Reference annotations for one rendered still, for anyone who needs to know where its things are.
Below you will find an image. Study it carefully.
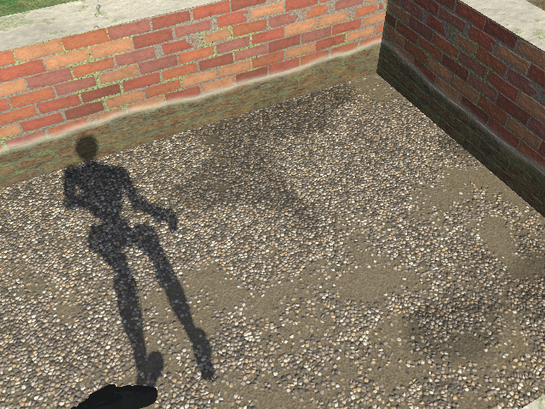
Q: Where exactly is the left robot hand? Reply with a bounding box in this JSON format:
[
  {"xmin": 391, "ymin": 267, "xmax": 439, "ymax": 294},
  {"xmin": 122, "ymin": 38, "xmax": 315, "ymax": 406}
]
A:
[{"xmin": 71, "ymin": 384, "xmax": 158, "ymax": 409}]

